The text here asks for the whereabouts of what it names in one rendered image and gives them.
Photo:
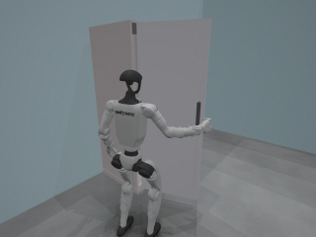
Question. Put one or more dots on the left robot forearm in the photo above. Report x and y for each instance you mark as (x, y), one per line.
(107, 140)

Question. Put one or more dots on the fridge door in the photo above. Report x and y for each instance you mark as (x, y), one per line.
(172, 58)

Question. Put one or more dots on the robot right thigh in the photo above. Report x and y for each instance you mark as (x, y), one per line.
(149, 170)

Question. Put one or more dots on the right robot forearm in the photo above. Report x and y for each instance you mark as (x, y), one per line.
(181, 132)

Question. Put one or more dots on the right robot upper arm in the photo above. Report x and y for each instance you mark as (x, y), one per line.
(151, 111)

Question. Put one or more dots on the robot right hand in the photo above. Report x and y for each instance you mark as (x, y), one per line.
(206, 124)

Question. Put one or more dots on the robot right foot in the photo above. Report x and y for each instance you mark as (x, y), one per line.
(156, 229)

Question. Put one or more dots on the robot left hand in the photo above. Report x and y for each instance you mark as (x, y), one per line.
(109, 151)

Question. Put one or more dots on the handle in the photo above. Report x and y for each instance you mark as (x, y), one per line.
(198, 113)

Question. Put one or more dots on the left robot upper arm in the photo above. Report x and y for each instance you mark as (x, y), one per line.
(107, 118)

